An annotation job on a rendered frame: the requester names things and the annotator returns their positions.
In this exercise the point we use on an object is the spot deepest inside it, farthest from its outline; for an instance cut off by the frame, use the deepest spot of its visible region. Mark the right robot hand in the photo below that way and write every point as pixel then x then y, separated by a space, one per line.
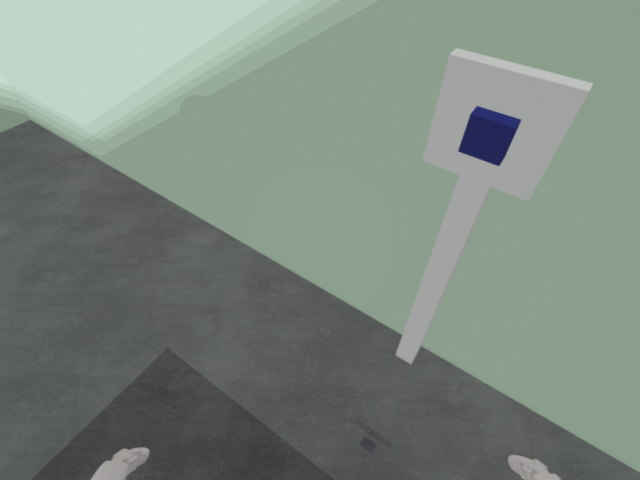
pixel 530 469

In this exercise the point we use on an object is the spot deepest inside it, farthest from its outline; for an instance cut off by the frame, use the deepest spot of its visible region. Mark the left robot hand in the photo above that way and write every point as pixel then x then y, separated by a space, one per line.
pixel 122 464

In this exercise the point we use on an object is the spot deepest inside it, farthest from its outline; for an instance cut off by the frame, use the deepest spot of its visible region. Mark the button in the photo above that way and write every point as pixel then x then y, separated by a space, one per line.
pixel 488 135

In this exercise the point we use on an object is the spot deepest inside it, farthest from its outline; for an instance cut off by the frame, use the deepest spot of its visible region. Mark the panel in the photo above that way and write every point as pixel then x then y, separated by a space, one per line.
pixel 547 103

